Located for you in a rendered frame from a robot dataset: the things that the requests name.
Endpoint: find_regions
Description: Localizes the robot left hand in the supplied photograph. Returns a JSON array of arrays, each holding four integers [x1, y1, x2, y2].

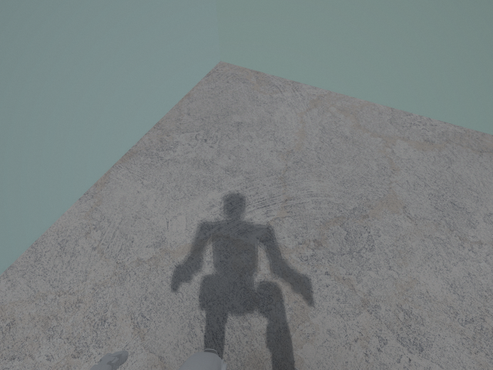
[[90, 351, 129, 370]]

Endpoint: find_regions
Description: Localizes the robot left thigh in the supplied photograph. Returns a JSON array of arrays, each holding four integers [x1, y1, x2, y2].
[[178, 351, 227, 370]]

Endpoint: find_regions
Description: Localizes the left robot shin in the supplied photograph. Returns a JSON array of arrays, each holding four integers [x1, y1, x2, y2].
[[204, 348, 218, 355]]

